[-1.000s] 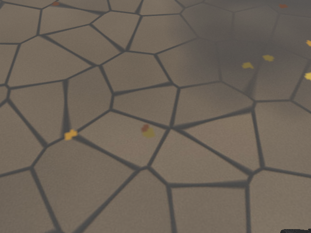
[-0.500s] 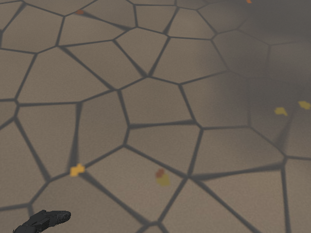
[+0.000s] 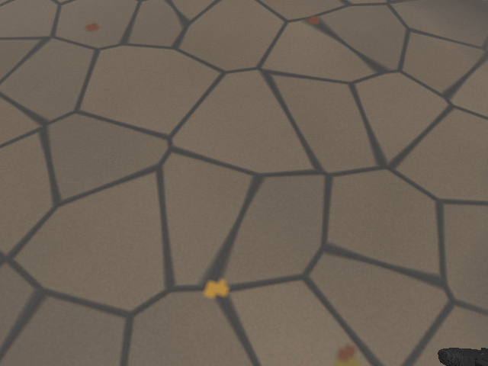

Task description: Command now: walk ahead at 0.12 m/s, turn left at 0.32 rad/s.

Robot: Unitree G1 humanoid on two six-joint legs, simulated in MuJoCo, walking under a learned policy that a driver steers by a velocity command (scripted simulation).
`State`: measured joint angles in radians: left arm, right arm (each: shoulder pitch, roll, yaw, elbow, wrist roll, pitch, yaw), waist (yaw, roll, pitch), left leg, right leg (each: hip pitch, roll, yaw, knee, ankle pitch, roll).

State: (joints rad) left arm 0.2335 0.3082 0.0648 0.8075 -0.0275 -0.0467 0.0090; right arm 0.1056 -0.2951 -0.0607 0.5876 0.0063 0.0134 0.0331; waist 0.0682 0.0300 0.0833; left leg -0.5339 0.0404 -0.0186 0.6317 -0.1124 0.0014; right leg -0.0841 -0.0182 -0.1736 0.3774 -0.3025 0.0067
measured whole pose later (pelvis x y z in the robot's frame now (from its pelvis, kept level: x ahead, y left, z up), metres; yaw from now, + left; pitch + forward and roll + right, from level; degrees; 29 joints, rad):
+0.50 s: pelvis +0.05 -0.01 -0.01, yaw -9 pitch +0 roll +2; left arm 0.23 0.30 0.06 0.81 0.01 0.05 0.01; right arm 0.07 -0.29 -0.08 0.75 0.00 0.04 -0.04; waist 0.03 0.02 0.05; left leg -0.39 0.03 0.10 0.70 -0.37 -0.02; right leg -0.28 -0.02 -0.03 0.64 -0.36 -0.05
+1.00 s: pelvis +0.08 +0.01 +0.00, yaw -27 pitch +1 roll +1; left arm 0.17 0.33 0.07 0.71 -0.02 0.04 0.03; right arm 0.13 -0.29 -0.08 0.80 0.00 -0.03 -0.01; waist 0.01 -0.04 0.02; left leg -0.23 -0.05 -0.05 0.46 -0.25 0.01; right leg -0.36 0.10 0.21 0.72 -0.44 -0.03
